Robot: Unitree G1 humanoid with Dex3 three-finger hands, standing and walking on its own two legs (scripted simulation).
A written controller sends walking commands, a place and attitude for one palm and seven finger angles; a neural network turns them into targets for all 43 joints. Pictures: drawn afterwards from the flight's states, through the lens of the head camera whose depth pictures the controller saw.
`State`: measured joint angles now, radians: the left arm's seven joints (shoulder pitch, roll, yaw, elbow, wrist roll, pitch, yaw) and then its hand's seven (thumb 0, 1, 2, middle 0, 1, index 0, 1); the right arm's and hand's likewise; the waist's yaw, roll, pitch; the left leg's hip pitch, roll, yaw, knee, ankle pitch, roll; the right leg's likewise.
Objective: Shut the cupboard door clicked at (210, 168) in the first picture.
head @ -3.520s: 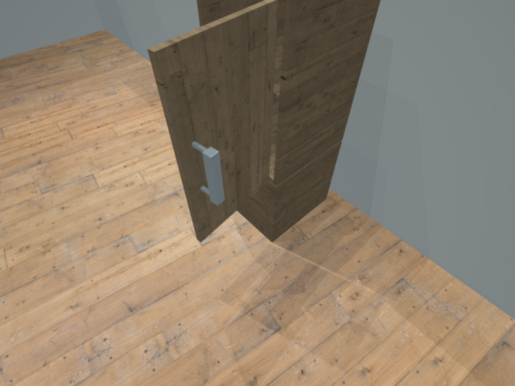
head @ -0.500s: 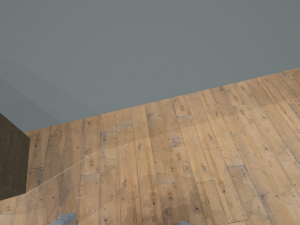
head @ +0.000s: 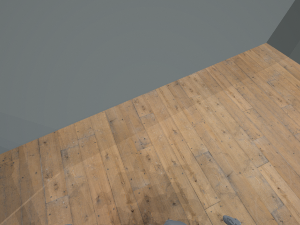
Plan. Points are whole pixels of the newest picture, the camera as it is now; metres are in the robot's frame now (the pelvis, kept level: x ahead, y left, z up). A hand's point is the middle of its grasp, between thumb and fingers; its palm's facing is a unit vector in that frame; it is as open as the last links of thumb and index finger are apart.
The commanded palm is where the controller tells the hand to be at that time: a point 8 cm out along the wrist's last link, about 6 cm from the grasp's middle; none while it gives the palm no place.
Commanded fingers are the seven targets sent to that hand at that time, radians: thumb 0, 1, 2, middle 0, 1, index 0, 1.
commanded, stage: walk around to get in front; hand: left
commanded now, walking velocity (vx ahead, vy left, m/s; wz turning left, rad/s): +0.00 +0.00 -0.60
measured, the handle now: out of the picture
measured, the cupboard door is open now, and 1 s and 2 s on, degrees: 98 98 98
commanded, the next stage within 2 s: walk to a spot facing it in 1.64 s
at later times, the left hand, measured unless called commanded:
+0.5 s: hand (116, 206) +0.18 +0.11 -0.15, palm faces -0.30 -0.92 -0.26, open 7.4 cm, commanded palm none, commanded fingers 0.00 0.90 0.90 -0.20 -0.30 -0.20 -0.30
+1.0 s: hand (159, 156) +0.36 -0.01 -0.16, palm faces -0.61 -0.77 -0.17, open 7.4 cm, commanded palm none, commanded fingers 0.00 0.90 0.90 -0.20 -0.30 -0.20 -0.30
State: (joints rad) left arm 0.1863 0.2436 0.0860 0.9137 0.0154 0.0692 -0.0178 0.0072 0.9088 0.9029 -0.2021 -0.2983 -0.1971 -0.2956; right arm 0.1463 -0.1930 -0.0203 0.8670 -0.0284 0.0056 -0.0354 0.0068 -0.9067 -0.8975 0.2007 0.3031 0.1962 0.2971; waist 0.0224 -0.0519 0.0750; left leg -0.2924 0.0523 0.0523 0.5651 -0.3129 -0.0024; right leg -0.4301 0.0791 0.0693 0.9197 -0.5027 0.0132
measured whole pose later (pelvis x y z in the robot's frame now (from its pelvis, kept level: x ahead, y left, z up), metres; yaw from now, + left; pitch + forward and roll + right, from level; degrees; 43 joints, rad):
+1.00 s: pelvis +0.15 -0.11 +0.01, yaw -36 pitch +2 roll -2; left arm 0.10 0.25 0.08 0.92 0.03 0.05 -0.07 0.01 0.91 0.90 -0.20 -0.30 -0.19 -0.29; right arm 0.40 -0.19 -0.01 0.97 -0.04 -0.05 -0.03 0.01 -0.90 -0.90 0.20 0.30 0.20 0.30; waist -0.03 -0.02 0.10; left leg -0.02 0.13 0.25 0.38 -0.37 -0.05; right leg -0.58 -0.06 -0.09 0.88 -0.27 0.00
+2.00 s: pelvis +0.40 -0.46 -0.01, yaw -54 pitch +0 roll +1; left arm 0.08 0.20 0.04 0.95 0.02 -0.05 -0.02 0.00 0.91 0.90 -0.20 -0.30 -0.19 -0.29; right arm 0.39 -0.20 -0.03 1.09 -0.01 0.01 -0.01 0.01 -0.91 -0.90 0.20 0.30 0.19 0.30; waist -0.07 0.00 0.08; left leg -0.21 0.09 0.08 0.75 -0.54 -0.05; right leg -0.39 -0.09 -0.12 0.64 -0.26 -0.01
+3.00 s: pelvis +0.41 -0.57 +0.00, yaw -16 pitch +1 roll +2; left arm 0.26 0.20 0.04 0.93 0.02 0.01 0.01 0.01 0.91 0.90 -0.20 -0.30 -0.20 -0.30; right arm 0.05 -0.24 -0.06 0.89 -0.01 0.07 0.03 0.01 -0.91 -0.90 0.20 0.30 0.19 0.30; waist 0.03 -0.05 0.12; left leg -0.32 0.02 0.11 0.67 -0.37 -0.05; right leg -0.22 -0.14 -0.32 0.58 -0.36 -0.02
